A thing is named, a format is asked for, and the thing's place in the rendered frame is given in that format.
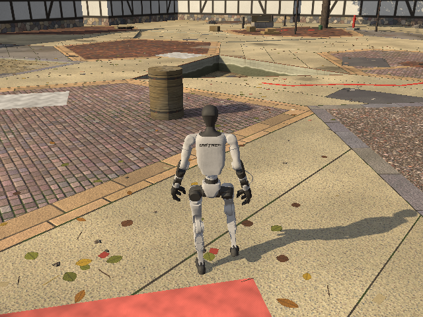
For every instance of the robot right hand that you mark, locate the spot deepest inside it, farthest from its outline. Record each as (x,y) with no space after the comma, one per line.
(247,195)

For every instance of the right robot foot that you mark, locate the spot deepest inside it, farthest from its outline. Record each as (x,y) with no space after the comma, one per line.
(234,251)

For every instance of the robot right thigh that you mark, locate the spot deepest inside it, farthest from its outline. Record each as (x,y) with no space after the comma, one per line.
(227,193)

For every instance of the robot left hand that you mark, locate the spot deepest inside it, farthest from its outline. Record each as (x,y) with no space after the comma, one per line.
(175,191)

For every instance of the robot right forearm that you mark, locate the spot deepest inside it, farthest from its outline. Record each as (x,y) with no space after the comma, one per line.
(243,178)

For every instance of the robot left forearm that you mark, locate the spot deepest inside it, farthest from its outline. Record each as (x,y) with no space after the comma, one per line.
(178,176)

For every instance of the right robot upper arm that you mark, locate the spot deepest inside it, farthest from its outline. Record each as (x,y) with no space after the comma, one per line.
(234,150)

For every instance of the left robot upper arm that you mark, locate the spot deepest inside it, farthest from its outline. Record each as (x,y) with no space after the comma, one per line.
(186,151)

